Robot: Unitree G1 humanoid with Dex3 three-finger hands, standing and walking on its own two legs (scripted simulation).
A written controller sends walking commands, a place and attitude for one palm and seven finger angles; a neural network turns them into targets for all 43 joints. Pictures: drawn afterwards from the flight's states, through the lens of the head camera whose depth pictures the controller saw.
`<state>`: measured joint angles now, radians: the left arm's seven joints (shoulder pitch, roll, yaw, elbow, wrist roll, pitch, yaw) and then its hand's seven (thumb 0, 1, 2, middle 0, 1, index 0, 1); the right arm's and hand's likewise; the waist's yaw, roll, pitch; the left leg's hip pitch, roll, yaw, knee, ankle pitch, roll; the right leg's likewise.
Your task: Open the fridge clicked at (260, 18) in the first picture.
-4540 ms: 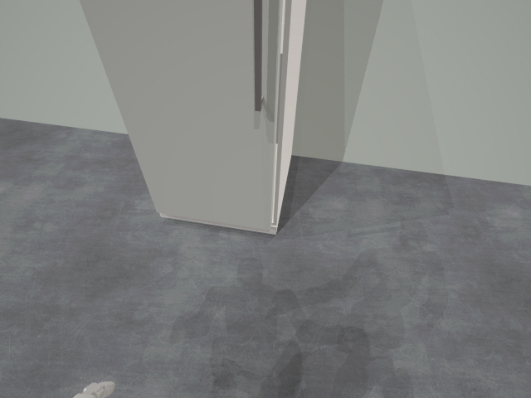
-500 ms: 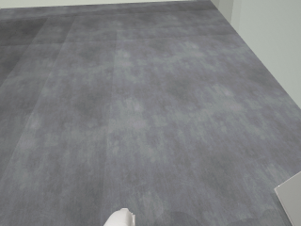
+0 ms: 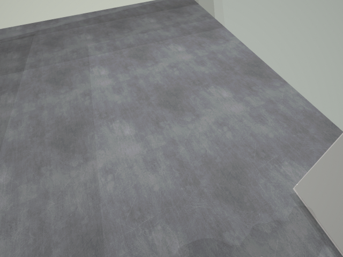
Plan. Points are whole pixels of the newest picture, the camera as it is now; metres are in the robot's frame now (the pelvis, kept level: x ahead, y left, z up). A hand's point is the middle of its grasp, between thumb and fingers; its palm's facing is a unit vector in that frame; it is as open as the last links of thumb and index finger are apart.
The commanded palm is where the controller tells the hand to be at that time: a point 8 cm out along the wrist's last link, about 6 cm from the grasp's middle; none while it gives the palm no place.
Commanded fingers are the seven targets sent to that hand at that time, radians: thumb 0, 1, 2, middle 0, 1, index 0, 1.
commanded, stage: turn to face it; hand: right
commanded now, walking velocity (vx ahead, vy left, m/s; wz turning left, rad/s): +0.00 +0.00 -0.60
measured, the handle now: out of the picture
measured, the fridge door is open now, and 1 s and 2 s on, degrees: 0 0 0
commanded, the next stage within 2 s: take the last steps up to it in 1.80 s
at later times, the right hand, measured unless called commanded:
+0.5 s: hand out of the picture +0.05 -0.23 -0.14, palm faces +0.27 +0.93 -0.25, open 7.4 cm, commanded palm none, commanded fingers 0.00 -0.90 -0.90 0.20 0.30 0.20 0.30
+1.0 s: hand out of the picture -0.09 -0.14 -0.14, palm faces +0.57 +0.78 -0.26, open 7.4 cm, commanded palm none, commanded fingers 0.00 -0.90 -0.90 0.20 0.30 0.20 0.30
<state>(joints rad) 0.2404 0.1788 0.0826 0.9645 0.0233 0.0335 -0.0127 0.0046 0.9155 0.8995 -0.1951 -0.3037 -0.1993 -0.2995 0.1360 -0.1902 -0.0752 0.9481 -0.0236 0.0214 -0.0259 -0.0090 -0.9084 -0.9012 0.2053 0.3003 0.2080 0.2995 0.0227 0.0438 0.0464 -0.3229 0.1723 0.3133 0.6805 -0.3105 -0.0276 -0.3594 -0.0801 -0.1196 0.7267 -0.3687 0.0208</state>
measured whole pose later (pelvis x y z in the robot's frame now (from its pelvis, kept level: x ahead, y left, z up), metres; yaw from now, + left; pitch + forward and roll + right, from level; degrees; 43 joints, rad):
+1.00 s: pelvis -0.02 +0.05 +0.02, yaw -35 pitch +0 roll -2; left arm 0.17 0.27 0.09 0.95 0.02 0.09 -0.03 0.01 0.91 0.90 -0.19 -0.30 -0.20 -0.30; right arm 0.25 -0.19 -0.04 0.91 -0.03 0.01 -0.01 0.00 -0.90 -0.90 0.21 0.30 0.21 0.30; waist 0.00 0.00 0.09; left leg -0.19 0.13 0.24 0.53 -0.33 0.00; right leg -0.42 -0.05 -0.03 0.91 -0.41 0.08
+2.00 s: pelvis -0.01 +0.07 +0.03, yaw -63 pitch -1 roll -2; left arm 0.22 0.25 0.08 1.02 0.03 0.08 -0.01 0.01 0.91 0.90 -0.20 -0.30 -0.20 -0.30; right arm 0.28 -0.16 -0.03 0.96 -0.02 -0.01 -0.02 0.00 -0.90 -0.90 0.20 0.30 0.21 0.30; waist -0.01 -0.02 0.05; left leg -0.19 0.07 0.18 0.48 -0.27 0.04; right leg -0.40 -0.04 0.03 1.01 -0.39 0.07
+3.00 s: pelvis +0.08 -0.15 +0.02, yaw -62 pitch -2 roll +1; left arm 0.29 0.14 0.06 1.05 0.03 -0.01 0.01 0.01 0.92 0.90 -0.19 -0.30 -0.20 -0.30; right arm 0.22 -0.17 -0.05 1.06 -0.02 -0.05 -0.02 -0.02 -0.95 -0.90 0.20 0.30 0.21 0.30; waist 0.03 -0.03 0.03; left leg -0.22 -0.02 0.17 0.45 -0.20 0.08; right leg -0.51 -0.13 -0.05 1.01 -0.31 0.01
